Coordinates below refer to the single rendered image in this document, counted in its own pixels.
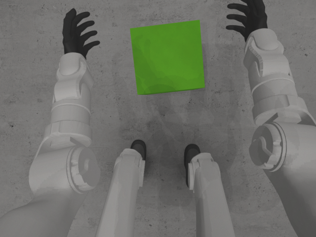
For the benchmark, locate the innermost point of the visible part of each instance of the robot left hand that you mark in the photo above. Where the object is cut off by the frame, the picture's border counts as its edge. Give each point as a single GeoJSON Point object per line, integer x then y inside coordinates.
{"type": "Point", "coordinates": [72, 41]}

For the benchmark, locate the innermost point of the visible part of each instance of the robot left upper arm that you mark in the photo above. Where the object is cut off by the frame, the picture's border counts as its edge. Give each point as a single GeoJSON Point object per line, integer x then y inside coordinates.
{"type": "Point", "coordinates": [60, 181]}

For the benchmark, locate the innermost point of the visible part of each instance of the left robot shin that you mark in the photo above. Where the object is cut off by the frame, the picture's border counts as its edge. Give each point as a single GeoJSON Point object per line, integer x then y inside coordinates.
{"type": "Point", "coordinates": [129, 152]}

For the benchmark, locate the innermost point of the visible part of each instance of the left robot forearm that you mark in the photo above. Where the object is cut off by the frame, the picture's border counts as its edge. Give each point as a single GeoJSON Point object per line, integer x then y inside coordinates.
{"type": "Point", "coordinates": [71, 106]}

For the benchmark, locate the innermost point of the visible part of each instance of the carton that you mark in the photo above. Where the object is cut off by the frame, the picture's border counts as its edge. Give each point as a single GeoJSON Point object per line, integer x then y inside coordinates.
{"type": "Point", "coordinates": [168, 57]}

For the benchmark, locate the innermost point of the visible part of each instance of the robot right foot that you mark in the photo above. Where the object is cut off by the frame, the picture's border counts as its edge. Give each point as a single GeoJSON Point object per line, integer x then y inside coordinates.
{"type": "Point", "coordinates": [190, 151]}

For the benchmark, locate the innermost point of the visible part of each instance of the robot right upper arm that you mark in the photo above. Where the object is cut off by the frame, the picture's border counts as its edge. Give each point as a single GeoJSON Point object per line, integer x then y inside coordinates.
{"type": "Point", "coordinates": [287, 154]}

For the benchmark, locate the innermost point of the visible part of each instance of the right robot forearm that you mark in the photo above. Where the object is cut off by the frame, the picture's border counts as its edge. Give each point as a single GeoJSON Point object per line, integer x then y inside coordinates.
{"type": "Point", "coordinates": [271, 81]}

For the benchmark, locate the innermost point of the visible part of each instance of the robot right hand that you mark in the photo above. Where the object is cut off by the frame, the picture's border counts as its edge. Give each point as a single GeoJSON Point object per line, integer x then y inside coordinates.
{"type": "Point", "coordinates": [255, 18]}

